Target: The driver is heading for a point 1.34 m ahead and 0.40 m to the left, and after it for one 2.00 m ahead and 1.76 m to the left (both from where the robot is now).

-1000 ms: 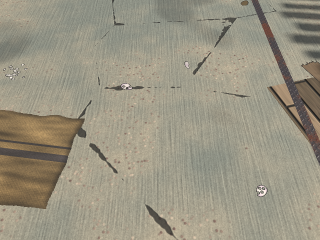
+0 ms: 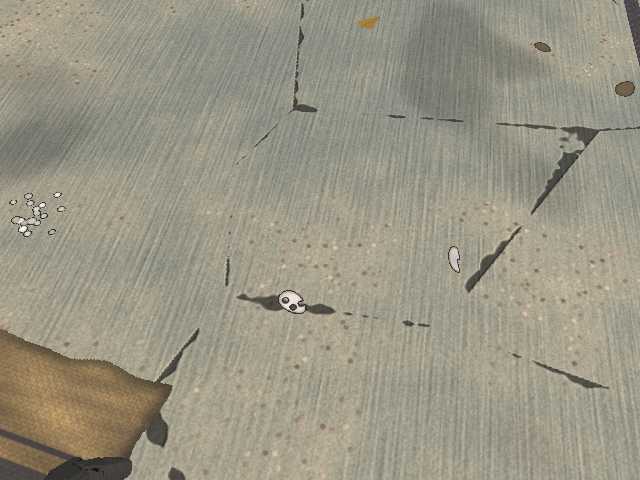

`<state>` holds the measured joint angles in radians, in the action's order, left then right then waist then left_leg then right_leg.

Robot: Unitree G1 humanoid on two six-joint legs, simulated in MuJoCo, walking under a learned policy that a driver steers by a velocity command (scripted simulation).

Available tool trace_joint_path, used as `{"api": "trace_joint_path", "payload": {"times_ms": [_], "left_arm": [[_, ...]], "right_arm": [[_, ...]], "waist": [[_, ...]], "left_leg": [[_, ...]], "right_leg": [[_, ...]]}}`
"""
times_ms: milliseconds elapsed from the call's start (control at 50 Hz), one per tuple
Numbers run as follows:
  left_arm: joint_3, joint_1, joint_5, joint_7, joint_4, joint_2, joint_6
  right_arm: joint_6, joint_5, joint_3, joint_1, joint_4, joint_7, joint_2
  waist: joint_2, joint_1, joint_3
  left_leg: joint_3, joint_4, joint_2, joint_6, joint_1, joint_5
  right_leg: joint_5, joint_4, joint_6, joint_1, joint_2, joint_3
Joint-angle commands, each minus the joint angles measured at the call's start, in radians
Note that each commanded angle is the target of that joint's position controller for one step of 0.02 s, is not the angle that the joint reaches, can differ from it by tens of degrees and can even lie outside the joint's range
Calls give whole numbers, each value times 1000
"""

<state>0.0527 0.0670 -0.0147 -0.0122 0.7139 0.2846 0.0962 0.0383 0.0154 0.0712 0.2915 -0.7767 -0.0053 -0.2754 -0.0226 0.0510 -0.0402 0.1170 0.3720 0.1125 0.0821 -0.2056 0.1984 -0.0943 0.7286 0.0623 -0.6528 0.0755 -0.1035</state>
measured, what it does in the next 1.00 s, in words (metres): walks ahead, turning left: right foot, then left foot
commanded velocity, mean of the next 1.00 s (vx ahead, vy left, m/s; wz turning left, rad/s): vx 0.21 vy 0.00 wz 0.48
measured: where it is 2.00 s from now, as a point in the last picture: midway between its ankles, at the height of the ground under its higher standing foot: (179, 337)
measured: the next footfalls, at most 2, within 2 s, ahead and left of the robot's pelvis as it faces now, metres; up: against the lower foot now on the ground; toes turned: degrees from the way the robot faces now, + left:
right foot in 0.14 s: +0.26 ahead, -0.13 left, +0.00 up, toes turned +10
left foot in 0.58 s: +0.13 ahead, +0.11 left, +0.00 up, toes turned +23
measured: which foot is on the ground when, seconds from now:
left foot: down 0.00-0.14, up 0.16-0.56, down 0.58-1.00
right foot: up 0.00-0.12, down 0.14-0.58, up 0.60-1.00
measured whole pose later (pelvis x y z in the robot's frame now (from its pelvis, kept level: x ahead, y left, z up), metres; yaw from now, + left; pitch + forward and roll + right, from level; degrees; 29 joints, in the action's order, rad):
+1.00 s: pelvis +0.24 +0.03 +0.00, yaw +28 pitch +3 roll +0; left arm 0.06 0.09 0.02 0.05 0.76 0.30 0.08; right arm 0.04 0.01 0.06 0.39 -0.73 -0.01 -0.28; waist -0.03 0.07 0.03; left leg 0.09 0.32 0.03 0.03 -0.04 0.32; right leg -0.10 0.54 0.01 -0.49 0.03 -0.01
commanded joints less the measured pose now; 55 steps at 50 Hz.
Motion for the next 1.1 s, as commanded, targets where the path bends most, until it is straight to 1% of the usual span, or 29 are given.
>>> {"api": "trace_joint_path", "payload": {"times_ms": [20,80,120,140,160,180,200,220,240,280,320,420,500,540,560,580,600,620,640,660,680,720,820,940,1000,1040,1060,1080,1100], "left_arm": [[14,-38,11,4,-70,59,4],[32,-24,10,13,-77,103,7],[43,63,-3,12,-59,123,20],[54,136,-23,4,-59,175,23],[50,162,-47,-4,-74,200,10],[59,185,-10,2,-56,202,-11],[45,131,0,-3,-87,134,-24],[31,97,-5,-10,-94,94,-40],[21,61,-7,-12,-97,81,-54],[28,23,-16,-17,-89,109,-67],[35,28,-18,-21,-78,115,-68],[52,7,-1,-24,-69,147,-81],[62,14,16,-14,-51,172,-91],[65,16,34,-12,-37,170,-99],[59,43,37,-9,-21,138,-103],[41,48,21,1,-21,70,-106],[37,-31,3,1,-95,61,-92],[55,-115,21,3,-112,120,-68],[68,-94,38,8,-105,153,-54],[74,-44,31,8,-69,158,-47],[75,-18,14,8,-46,154,-42],[68,0,9,20,-21,122,-32],[45,-68,22,36,-22,80,-18],[25,-135,36,57,-51,83,2],[25,-100,38,65,-49,105,14],[38,14,30,58,-12,126,19],[55,141,25,50,20,165,22],[77,297,6,44,40,259,25],[83,380,14,53,72,276,17]], "right_arm": [[-14,10,49,11,63,-20,-174],[-32,6,46,-1,79,-31,-154],[-34,4,40,-55,110,-34,-129],[-28,-10,23,-50,138,-32,-77],[-22,-23,6,128,130,-28,-16],[-21,-2,14,239,122,-17,-111],[-37,14,36,155,106,-20,-186],[-59,12,46,51,120,-27,-207],[-80,9,50,8,129,-34,-198],[-99,10,40,4,149,-34,-143],[-97,6,31,6,160,-35,-102],[-93,-2,24,-51,192,-15,-98],[-100,-2,34,-66,208,6,-120],[-99,-3,42,-9,185,14,-117],[-99,-3,55,45,161,10,-136],[-96,-3,75,110,151,-3,-207],[-81,-4,93,124,176,-6,-325],[-49,-33,80,109,183,-1,-280],[-25,-32,64,53,183,-4,-243],[-14,-20,51,4,187,-9,-204],[-12,-12,38,-17,185,-14,-169],[-4,-20,25,5,174,-18,-142],[17,-13,33,68,140,-20,-170],[14,0,40,124,95,-9,-191],[7,3,42,125,82,-6,-194],[1,4,35,102,83,-6,-182],[2,-2,23,97,86,-8,-149],[11,-10,1,116,123,-10,-90],[31,-5,-9,149,137,-16,-60]], "waist": [[125,-2,109],[145,-24,119],[143,-82,142],[49,-99,245],[-204,-25,350],[-289,-4,448],[-160,-40,354],[-86,-63,266],[-65,-60,200],[-109,-34,115],[-129,-35,126],[-124,-49,178],[-137,-49,154],[-114,-18,161],[-68,-8,153],[147,3,104],[324,12,58],[233,54,44],[219,6,14],[197,-28,19],[200,-35,35],[178,-40,54],[163,1,22],[144,44,-37],[157,22,-29],[149,-46,26],[117,-104,114],[-60,-146,274],[-288,-146,336]], "left_leg": [[113,-15,-164,101,-79,-437],[232,86,-190,74,3,-336],[251,221,-149,27,3,-280],[190,428,-86,-19,-83,-112],[90,694,44,-79,-305,544],[67,884,-20,-108,-402,555],[48,961,-69,-141,-459,452],[10,961,-93,-157,-481,373],[-4,947,-115,-167,-466,332],[-50,856,-131,-167,-376,268],[-83,763,-133,-166,-341,248],[-108,544,-174,-141,-235,156],[-150,375,-161,-97,-153,131],[-192,207,-124,-50,-32,48],[-170,147,-110,-14,68,52],[104,-12,-275,70,167,134],[510,-116,-465,244,182,341],[570,-202,-469,268,133,500],[505,-213,-441,217,117,535],[417,-194,-406,168,120,460],[348,-190,-372,138,122,388],[255,-200,-321,115,105,264],[147,-209,-300,108,117,92],[162,-183,-345,134,126,69],[180,-141,-363,124,147,-14],[142,-30,-323,90,123,-203],[80,142,-265,54,62,-303],[-16,488,-153,-17,-202,-162],[-12,754,-44,-66,-467,364]], "right_leg": [[154,-146,14,217,-113,75],[105,-235,-11,242,-117,23],[206,-337,-54,358,-81,27],[454,-301,-116,564,75,-88],[860,-245,-273,829,329,-357],[637,-270,-394,873,448,-579],[399,-310,-362,793,366,-480],[252,-329,-307,695,291,-335],[181,-358,-284,589,239,-249],[121,-425,-266,415,166,-110],[169,-444,-285,417,164,-46],[170,-454,-308,442,222,28],[69,-430,-275,450,242,65],[-79,-369,-217,408,223,110],[-258,-297,-159,316,186,152],[-421,-27,-66,107,80,263],[-565,220,-19,-189,-83,210],[-495,318,-48,-229,-59,49],[-377,316,-75,-236,-33,23],[-284,301,-72,-215,-12,31],[-212,269,-60,-180,-4,38],[-81,235,-42,-101,-19,68],[63,-19,-18,-17,-35,82],[10,-179,-41,39,-34,89],[-45,-224,-78,119,-45,106],[-24,-283,-112,309,-80,142],[-12,-276,-148,506,-43,98],[-54,-272,-259,842,169,-189],[-274,-415,-359,998,301,-560]]}}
